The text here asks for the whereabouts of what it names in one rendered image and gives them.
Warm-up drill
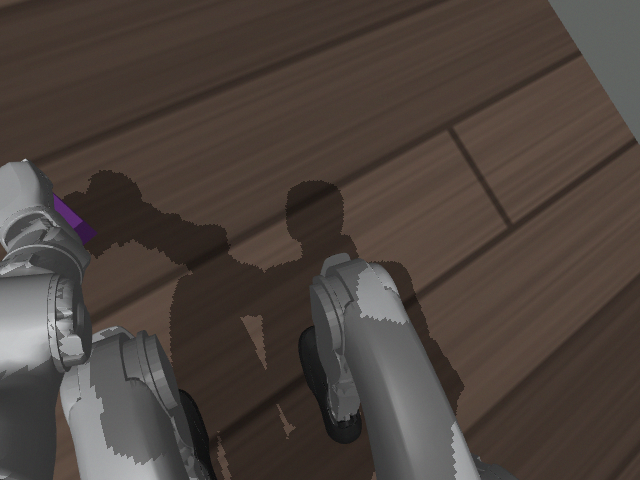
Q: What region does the small box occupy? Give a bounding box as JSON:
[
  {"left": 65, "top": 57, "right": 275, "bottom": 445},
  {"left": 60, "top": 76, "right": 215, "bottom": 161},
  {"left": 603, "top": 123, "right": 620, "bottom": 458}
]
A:
[{"left": 53, "top": 193, "right": 98, "bottom": 245}]

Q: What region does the left robot arm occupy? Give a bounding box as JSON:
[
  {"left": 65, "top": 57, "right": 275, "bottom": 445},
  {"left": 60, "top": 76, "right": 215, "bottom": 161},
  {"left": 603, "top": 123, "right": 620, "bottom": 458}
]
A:
[{"left": 0, "top": 207, "right": 92, "bottom": 480}]

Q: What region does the right robot foot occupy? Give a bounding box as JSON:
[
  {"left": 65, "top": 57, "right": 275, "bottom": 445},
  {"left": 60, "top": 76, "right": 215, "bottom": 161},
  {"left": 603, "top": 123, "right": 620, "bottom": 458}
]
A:
[{"left": 298, "top": 325, "right": 362, "bottom": 444}]

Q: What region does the left robot foot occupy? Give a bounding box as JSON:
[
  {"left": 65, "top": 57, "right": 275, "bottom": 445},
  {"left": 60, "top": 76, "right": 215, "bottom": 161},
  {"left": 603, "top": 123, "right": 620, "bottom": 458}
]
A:
[{"left": 178, "top": 389, "right": 217, "bottom": 480}]

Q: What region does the left robot hand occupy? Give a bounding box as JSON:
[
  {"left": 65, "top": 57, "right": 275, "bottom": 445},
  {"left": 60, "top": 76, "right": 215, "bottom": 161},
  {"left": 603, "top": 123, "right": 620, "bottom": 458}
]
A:
[{"left": 0, "top": 158, "right": 85, "bottom": 249}]

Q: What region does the right robot hand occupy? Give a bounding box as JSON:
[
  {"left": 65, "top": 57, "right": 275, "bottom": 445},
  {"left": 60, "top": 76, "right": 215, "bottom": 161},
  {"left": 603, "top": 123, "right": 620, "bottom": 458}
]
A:
[{"left": 471, "top": 453, "right": 519, "bottom": 480}]

